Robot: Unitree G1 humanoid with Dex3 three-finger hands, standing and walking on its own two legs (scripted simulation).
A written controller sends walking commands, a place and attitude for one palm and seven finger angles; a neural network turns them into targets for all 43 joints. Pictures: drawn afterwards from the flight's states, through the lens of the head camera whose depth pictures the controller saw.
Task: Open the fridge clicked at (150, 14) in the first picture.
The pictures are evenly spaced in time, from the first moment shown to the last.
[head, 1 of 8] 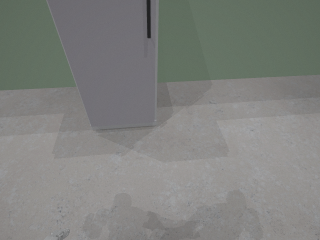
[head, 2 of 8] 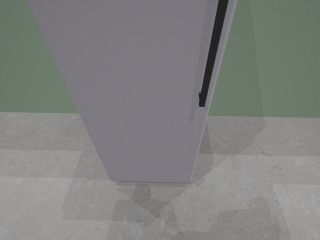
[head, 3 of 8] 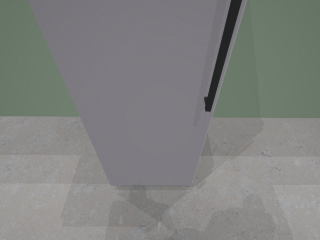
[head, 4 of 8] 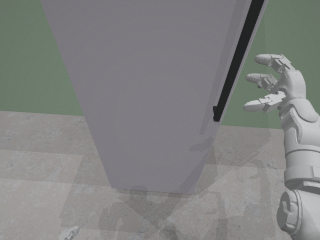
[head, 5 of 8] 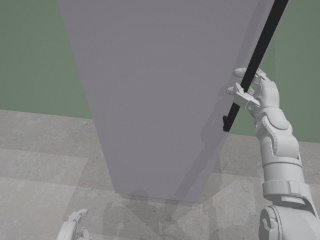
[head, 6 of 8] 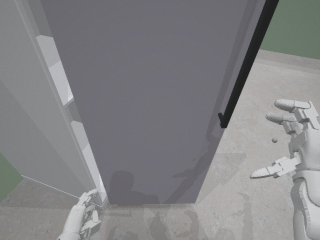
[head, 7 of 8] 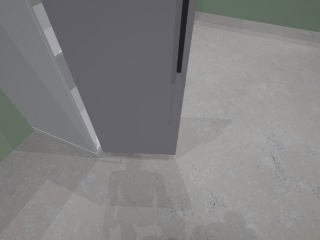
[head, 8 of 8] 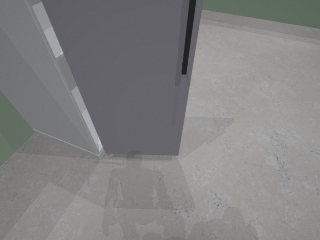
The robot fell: no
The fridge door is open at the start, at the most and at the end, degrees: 0 76 69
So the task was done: yes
